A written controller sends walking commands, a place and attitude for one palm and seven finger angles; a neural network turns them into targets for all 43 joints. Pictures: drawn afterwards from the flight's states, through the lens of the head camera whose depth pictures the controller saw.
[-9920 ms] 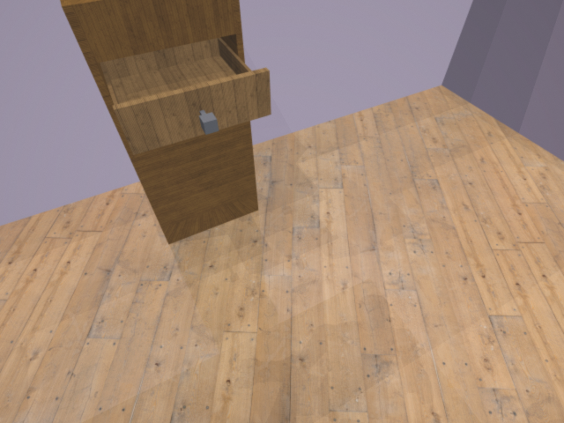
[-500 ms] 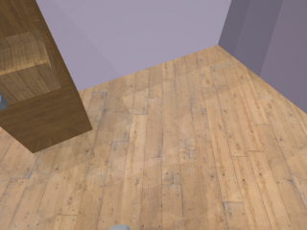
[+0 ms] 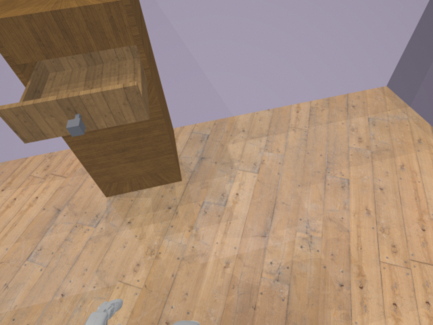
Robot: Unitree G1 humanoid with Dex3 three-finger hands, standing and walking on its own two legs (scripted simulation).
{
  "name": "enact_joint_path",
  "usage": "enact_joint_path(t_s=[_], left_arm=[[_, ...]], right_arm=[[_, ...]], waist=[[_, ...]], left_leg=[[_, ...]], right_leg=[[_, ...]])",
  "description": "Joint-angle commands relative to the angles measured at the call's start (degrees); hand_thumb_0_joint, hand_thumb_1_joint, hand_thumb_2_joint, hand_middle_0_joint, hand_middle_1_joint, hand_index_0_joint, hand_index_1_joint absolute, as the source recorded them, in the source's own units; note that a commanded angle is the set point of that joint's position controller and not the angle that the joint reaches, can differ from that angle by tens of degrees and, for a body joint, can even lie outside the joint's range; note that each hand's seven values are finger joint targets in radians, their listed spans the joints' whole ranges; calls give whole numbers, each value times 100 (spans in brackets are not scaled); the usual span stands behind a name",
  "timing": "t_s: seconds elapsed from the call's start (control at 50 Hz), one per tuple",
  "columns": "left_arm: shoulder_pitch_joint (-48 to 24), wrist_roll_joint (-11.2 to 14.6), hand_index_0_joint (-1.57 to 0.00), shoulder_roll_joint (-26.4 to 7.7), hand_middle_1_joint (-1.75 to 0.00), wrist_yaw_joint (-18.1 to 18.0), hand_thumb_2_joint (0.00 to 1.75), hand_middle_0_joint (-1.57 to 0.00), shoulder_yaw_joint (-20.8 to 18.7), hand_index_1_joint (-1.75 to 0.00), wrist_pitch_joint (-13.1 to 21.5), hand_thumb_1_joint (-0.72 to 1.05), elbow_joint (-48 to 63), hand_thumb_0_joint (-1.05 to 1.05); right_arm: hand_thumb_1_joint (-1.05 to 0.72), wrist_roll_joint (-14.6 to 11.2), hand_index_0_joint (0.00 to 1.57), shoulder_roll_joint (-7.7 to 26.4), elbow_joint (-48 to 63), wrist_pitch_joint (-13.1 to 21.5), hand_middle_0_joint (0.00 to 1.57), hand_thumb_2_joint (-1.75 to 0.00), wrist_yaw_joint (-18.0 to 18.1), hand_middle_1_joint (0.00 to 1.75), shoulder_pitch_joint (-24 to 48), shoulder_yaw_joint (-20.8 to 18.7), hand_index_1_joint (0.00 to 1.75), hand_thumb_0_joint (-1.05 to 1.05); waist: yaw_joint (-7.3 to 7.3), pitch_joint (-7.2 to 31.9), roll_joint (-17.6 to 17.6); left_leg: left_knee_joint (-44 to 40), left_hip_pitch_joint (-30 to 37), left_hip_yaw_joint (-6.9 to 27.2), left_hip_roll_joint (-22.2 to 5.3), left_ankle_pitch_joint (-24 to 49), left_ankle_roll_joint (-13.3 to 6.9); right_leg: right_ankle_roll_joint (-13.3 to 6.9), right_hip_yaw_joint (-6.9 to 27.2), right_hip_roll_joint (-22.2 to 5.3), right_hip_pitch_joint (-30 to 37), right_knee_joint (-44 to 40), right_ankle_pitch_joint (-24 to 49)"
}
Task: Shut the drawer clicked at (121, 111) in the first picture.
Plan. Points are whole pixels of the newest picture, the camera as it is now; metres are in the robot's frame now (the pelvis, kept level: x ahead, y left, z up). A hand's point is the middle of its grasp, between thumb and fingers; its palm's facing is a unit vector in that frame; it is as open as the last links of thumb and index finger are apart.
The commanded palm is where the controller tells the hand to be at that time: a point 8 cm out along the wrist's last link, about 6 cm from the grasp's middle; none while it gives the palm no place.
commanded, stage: turn to face it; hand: left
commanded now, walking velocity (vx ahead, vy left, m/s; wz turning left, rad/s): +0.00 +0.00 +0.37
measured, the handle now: (76, 123) +0.63 +0.44 -0.01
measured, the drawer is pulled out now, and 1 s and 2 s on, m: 0.24 0.24 0.24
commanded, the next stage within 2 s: take the last steps up to it in 0.24 s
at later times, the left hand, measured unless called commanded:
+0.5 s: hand out of the picture -0.05 +0.23 -0.17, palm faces +0.25 -0.94 -0.23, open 7.4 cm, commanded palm none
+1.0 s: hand out of the picture +0.05 +0.19 -0.14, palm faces +0.30 -0.93 -0.21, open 7.3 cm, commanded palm none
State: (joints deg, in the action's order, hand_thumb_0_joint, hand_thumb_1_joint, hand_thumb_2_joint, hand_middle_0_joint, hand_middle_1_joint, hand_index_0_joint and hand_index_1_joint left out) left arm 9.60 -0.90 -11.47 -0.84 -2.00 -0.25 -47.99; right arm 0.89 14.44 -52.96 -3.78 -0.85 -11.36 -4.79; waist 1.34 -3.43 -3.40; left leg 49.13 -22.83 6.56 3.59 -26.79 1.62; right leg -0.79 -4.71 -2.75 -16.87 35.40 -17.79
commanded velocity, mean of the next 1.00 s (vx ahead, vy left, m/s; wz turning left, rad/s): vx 0.20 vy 0.03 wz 0.15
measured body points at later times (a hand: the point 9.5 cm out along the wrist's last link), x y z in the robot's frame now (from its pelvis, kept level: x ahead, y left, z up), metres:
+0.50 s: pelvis -0.01 +0.03 +0.01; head +0.00 +0.05 +0.46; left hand -0.06 +0.28 -0.15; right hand +0.13 -0.19 -0.13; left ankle -0.05 +0.13 -0.73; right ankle +0.00 -0.10 -0.67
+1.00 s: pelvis +0.10 +0.02 +0.02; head +0.10 +0.00 +0.47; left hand +0.04 +0.24 -0.13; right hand +0.15 -0.21 -0.15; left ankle +0.08 +0.17 -0.65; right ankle +0.11 -0.07 -0.73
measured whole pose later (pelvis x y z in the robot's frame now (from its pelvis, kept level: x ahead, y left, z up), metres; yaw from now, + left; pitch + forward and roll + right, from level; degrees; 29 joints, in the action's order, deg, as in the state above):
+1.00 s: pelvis +0.10 +0.02 +0.02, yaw +14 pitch -1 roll +1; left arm 20.6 -1.2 -7.3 -0.6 -2.0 3.5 -61.3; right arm 1.6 11.1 -62.5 -0.5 -1.3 -18.7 -3.9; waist 0.4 0.2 -2.0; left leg 59.9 -28.8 -2.3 -4.5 -12.8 0.5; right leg -1.8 -8.7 -2.4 -7.3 21.7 -13.4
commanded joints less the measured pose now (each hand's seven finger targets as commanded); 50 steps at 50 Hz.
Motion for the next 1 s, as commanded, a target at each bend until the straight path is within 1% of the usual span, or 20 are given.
enact_joint_path(t_s=[0.0, 0.06, 0.22, 0.3, 0.32, 0.34, 0.36, 0.38, 0.42, 0.48, 0.66, 0.7, 0.72, 0.74, 0.76, 0.78, 0.8, 0.86, 0.9, 0.98], left_arm=[[-40, -35, -20, -1090, -30, -117, 90, -20, -304, -30, 60, 90, 348, 0], [90, -51, -20, -975, -30, -120, 90, -20, -268, -30, 93, 90, 267, 0], [919, -107, -20, -1254, -30, -98, 90, -20, -356, -30, 72, 90, -273, 0], [771, -60, -20, -1238, -30, -101, 90, -20, -385, -30, 24, 90, -439, 0], [727, -4, -20, -1133, -30, -94, 90, -20, -354, -30, -3, 90, -493, 0], [840, 50, -20, -861, -30, -65, 90, -20, -307, -30, -35, 90, -436, 0], [764, 32, -20, -520, -30, -23, 90, -20, -191, -30, -53, 90, -307, 0], [417, -29, -20, -582, -30, -27, 90, -20, -151, -30, -98, 90, -213, 0], [53, -41, -20, -632, -30, 45, 90, -20, -198, -30, -95, 90, -332, 0], [483, -59, -20, -534, -30, 165, 90, -20, -161, -30, -19, 90, -646, 0], [132, -62, -20, -263, -30, 200, 90, -20, -88, -30, 116, 90, -518, 0], [570, -68, -20, -211, -30, 202, 90, -20, -111, -30, 159, 90, -687, 0], [978, -73, -20, -293, -30, 185, 90, -20, -148, -30, 205, 90, -834, 0], [1546, -99, -20, -570, -30, 148, 90, -20, -220, -30, 273, 90, -1037, 0], [2173, -121, -20, -1146, -30, 90, 90, -20, -341, -30, 326, 90, -1191, 0], [2409, -21, -20, -1301, -30, 44, 90, -20, -367, -30, 322, 90, -1205, 0], [2022, -7, -20, -1172, -30, 27, 90, -20, -343, -30, 328, 90, -1164, 0], [1116, -35, -20, -483, -30, -34, 90, -20, -204, -30, 381, 90, -965, 0], [1141, -37, -20, -348, -30, -30, 90, -20, -155, -30, 439, 90, -1034, 0], [1500, -33, -20, -401, -30, -8, 90, -20, -153, -30, 516, 90, -1260, 0]], right_arm=[[-90, 36, 20, 502, 456, 47, 20, -90, -44, 30, 142, -163, 30, 0], [-90, 19, 20, 397, 334, 32, 20, -90, -79, 30, 17, -114, 30, 0], [-90, -45, 20, 175, 339, 120, 20, -90, -14, 30, 643, 82, 30, 0], [-90, -61, 20, 169, 135, 234, 20, -90, 55, 30, 173, 137, 30, 0], [-90, -44, 20, 265, 47, 285, 20, -90, 60, 30, -44, 127, 30, 0], [-90, 4, 20, 688, 33, 350, 20, -90, 76, 30, -158, 60, 30, 0], [-90, 28, 20, 1126, 28, 324, 20, -90, 83, 30, -364, -24, 30, 0], [-90, 48, 20, 1208, -62, 295, 20, -90, 141, 30, -536, -40, 30, 0], [-90, 53, 20, 863, -143, 348, 20, -90, 216, 30, -398, 45, 30, 0], [-90, 24, 20, 595, -133, 490, 20, -90, 213, 30, -209, 137, 30, 0], [-90, 53, 20, 515, -517, 602, 20, -90, 203, 30, -843, 90, 30, 0], [-90, 46, 20, 467, -577, 597, 20, -90, 208, 30, -763, 109, 30, 0], [-90, 24, 20, 372, -596, 598, 20, -90, 210, 30, -748, 132, 30, 0], [-90, -11, 20, 173, -587, 624, 20, -90, 194, 30, -736, 165, 30, 0], [-90, -51, 20, -147, -416, 644, 20, -90, 134, 30, -713, 216, 30, 0], [-90, -1, 20, 165, -255, 605, 20, -90, 108, 30, -503, 147, 30, 0], [-90, 20, 20, 199, -260, 573, 20, -90, 65, 30, -183, 88, 30, 0], [-90, 74, 20, -94, -540, 463, 20, -90, -12, 30, -608, 63, 30, 0], [-90, 83, 20, -242, -658, 421, 20, -90, -31, 30, -841, 91, 30, 0], [-90, 54, 20, -290, -544, 432, 20, -90, -76, 30, -520, 85, 30, 0]], waist=[[-33, -8, 1127], [-67, 106, 1383], [-482, 441, 1449], [-247, 714, 1449], [-109, 769, 1136], [-59, 938, 8], [25, 834, -1239], [232, 650, -1094], [156, 15, -1019], [-105, -62, -596], [-5, -290, -310], [-235, -205, -221], [-420, -94, 52], [-659, 71, 680], [-859, 225, 2191], [-924, 312, 1915], [-821, -191, 1667], [-234, -453, 779], [-122, -341, 983], [-214, -324, 986]], left_leg=[[2333, -895, -171, -388, 279, 56], [1989, -746, -418, -424, 607, 162], [-207, -150, -902, -383, -15, 148], [-1925, 900, -1101, -328, 829, 42], [-2730, 1571, -1017, -444, 1587, -34], [-3037, 2348, -32, -1283, 2287, -349], [-3141, 2624, 1178, -2420, 3316, -931], [-3333, 2305, 1423, -2594, 2605, -1382], [-3550, 1847, 1178, -2169, 1578, -1359], [-3731, 1565, 554, -1717, 1205, -1167], [-3703, 1373, 568, -1700, 922, -1284], [-3283, 947, 339, -1544, 815, -1113], [-2713, 525, 147, -1315, 635, -930], [-1674, -205, -289, -842, 312, -664], [31, -1287, -1010, -155, -324, -390], [1080, -1461, -644, -368, -735, -397], [1688, -1609, -398, -603, -200, -413], [1702, -1186, -492, -947, 1048, -246], [1379, -989, -691, -957, 1416, -131], [712, -1183, -906, -1002, 1747, -6]], right_leg=[[-621, 1305, -1695, 170, -1913, 793], [-497, 667, -1471, 407, -1896, 1069], [-787, 526, -1681, 1257, -1466, 2807], [-480, 214, -1568, 1137, -851, 3035], [-225, 48, -1404, 726, -485, 2572], [135, -290, -936, -162, 245, 1131], [387, -413, -394, -1207, 1158, -1475], [379, -129, -299, -1458, 1909, -1890], [307, 233, -338, -1873, 2648, -1224], [323, 137, -350, -1582, 2629, -472], [315, -110, -199, -764, 461, -428], [301, -248, -29, 127, -162, 51], [267, -185, -24, 945, -683, 274], [108, 483, -493, 1884, -1160, -241], [-449, 2463, -1904, 2596, -2089, -781], [-877, 3503, -2487, 2117, -2748, -1752], [-928, 3537, -2415, 1321, -3026, -2616], [-605, 1849, -1792, 347, -2932, -1454], [-476, 1014, -1454, 354, -2886, -468], [-558, 576, -1371, 773, -2868, 435]])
